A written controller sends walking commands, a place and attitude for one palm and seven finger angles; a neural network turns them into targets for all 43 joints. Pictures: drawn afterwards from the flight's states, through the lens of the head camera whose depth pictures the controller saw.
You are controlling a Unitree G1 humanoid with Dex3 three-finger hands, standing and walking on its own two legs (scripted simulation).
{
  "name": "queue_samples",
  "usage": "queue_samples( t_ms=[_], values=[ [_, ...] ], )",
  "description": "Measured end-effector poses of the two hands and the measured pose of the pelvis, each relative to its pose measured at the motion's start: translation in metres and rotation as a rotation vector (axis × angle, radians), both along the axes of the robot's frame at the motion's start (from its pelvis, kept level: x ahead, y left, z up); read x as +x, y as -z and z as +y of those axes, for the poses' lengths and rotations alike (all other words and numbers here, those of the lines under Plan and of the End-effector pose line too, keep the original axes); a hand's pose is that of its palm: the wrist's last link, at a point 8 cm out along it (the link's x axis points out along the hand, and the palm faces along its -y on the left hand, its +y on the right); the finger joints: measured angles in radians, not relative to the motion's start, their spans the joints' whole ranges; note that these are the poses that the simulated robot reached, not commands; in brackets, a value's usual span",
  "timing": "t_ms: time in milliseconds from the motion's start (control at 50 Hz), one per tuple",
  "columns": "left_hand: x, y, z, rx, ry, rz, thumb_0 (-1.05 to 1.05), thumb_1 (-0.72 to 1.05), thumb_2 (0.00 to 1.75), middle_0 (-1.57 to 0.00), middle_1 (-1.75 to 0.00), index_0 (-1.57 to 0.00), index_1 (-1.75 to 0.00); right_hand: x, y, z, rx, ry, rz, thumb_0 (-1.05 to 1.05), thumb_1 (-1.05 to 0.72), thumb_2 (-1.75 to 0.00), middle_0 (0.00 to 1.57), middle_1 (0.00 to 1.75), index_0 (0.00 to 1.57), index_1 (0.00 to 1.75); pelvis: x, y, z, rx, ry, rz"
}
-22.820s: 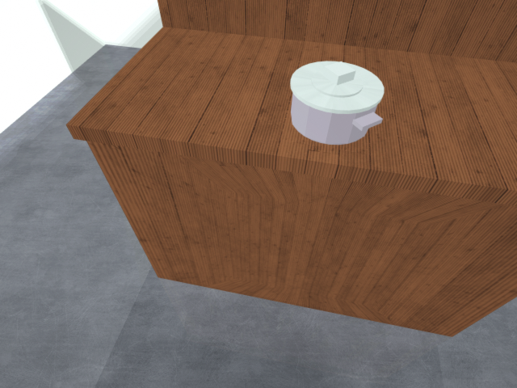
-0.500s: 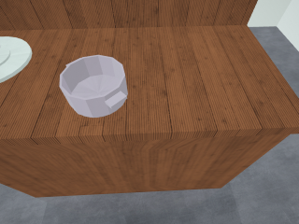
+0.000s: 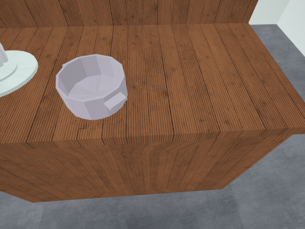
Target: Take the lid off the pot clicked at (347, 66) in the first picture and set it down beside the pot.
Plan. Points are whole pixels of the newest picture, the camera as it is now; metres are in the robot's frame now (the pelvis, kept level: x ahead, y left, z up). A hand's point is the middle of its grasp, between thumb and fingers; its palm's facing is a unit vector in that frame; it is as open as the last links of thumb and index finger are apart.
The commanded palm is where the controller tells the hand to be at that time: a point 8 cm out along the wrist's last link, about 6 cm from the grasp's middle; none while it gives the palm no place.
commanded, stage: lower the lid onto the table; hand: left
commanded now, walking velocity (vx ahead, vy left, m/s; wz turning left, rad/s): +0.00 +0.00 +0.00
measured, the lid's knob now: out of the picture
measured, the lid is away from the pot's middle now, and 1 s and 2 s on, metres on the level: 0.22 0.22 0.22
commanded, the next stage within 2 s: open the fingers wide in 1.60 s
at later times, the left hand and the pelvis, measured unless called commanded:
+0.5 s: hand out of the picture +0.44 +0.35 +0.18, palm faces -0.40 -0.18 -0.90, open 7.5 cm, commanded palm +0.48 +0.36 +0.26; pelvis +0.00 +0.00 +0.00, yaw +0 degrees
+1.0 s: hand out of the picture +0.45 +0.35 +0.15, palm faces -0.43 -0.21 -0.88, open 7.5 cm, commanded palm +0.49 +0.37 +0.22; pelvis +0.00 +0.00 -0.01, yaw -1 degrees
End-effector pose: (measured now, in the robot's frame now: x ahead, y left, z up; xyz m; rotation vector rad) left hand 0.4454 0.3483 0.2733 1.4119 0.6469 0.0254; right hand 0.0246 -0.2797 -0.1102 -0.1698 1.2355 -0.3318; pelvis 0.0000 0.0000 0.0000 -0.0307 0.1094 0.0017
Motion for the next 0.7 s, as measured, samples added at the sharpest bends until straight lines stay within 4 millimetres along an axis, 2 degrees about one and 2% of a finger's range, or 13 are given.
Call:
queue_samples(
  t_ms=[200,480,700],
  values=[
    [0.003,0.004,-0.003,-0.016,0.041,-0.027,0.05,0.13,0.91,-0.65,-0.90,-0.76,-0.94,0.001,0.000,0.003,0.004,0.008,-0.006,0.01,-0.90,-0.90,0.20,0.29,0.20,0.30,0.003,0.001,0.002,0.000,0.002,0.010],
    [0.000,0.031,0.001,-0.012,0.044,0.041,0.05,0.13,0.91,-0.65,-0.90,-0.76,-0.94,0.003,0.001,0.003,-0.003,-0.005,0.005,0.01,-0.90,-0.90,0.21,0.29,0.20,0.30,-0.001,0.002,0.002,-0.004,-0.002,0.018],
    [0.005,0.047,-0.001,-0.032,0.061,0.065,0.05,0.13,0.91,-0.65,-0.90,-0.76,-0.94,-0.006,-0.001,-0.001,-0.028,0.013,0.011,0.01,-0.90,-0.90,0.21,0.29,0.20,0.30,-0.001,0.005,0.003,-0.007,0.004,0.027]
  ],
)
